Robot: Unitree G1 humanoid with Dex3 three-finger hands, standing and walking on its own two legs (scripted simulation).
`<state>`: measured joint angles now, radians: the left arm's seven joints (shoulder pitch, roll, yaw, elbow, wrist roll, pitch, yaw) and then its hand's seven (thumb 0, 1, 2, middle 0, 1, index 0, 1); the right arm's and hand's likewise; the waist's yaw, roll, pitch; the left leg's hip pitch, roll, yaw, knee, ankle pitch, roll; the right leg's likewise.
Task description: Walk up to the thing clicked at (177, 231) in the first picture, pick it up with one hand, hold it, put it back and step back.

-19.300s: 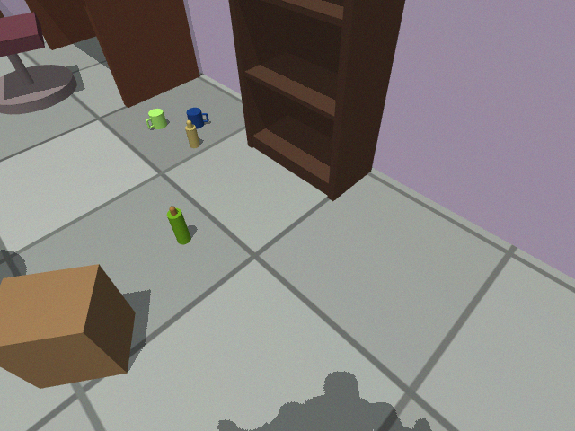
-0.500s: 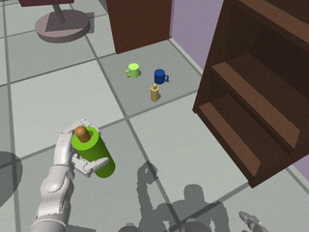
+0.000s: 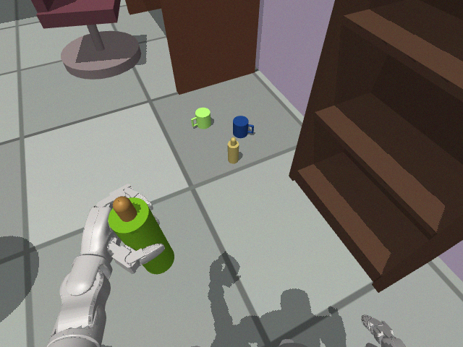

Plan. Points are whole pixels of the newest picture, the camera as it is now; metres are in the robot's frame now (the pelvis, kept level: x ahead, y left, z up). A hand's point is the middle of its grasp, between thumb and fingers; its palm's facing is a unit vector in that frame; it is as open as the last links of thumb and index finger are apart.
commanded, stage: hold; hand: left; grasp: from the side
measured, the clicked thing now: (142, 234) +0.31 +0.17 +0.02
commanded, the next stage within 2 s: none
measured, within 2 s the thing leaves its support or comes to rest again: neither
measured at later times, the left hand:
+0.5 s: hand (138, 229) +0.31 +0.17 +0.05, palm faces -0.04 -1.00 -0.05, open 9.5 cm
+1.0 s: hand (135, 229) +0.31 +0.17 +0.05, palm faces -0.01 -1.00 -0.03, open 9.5 cm
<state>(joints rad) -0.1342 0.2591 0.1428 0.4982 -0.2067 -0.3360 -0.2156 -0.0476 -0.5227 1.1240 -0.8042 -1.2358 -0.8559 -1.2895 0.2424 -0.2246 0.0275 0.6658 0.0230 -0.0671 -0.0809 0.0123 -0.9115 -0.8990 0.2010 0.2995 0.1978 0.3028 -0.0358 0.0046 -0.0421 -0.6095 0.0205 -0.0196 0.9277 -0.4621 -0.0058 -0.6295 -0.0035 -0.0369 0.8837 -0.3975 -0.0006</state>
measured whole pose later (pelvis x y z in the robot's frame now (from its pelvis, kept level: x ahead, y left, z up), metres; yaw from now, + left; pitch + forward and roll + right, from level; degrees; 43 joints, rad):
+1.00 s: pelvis +0.00 +0.00 +0.01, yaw +0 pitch +5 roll -1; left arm -0.11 0.24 0.12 0.48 -0.19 -0.34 -0.17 -0.04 -0.49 1.08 -0.81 -1.22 -0.86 -1.27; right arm 0.24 -0.22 0.03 0.70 0.02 -0.09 -0.07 0.01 -0.92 -0.90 0.20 0.30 0.20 0.30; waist -0.03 0.00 -0.01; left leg -0.51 0.01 -0.02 0.85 -0.42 0.00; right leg -0.53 -0.01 -0.03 0.80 -0.36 0.00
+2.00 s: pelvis +0.00 +0.00 +0.01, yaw +0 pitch +5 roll -1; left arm -0.16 0.24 0.12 0.52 -0.19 -0.34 -0.18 -0.04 -0.49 1.07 -0.80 -1.22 -0.85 -1.27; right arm 0.24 -0.23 0.01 0.70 0.02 -0.09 -0.04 0.01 -0.91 -0.90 0.20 0.30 0.20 0.30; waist -0.03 0.00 0.00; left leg -0.51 0.02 -0.01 0.83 -0.42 0.00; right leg -0.53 -0.01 -0.03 0.79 -0.35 0.00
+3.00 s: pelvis -0.02 +0.00 -0.05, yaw +0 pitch +19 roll -1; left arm -0.31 0.24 0.19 0.84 -0.16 -0.60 -0.20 -0.04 -0.45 1.02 -0.81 -1.19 -0.86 -1.24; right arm 0.22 -0.26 -0.01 0.69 -0.02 -0.13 0.01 0.01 -0.89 -0.90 0.20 0.30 0.20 0.30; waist -0.07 -0.02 -0.09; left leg -1.00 0.01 -0.03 1.20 -0.53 -0.01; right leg -1.02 -0.01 -0.04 1.16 -0.47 -0.01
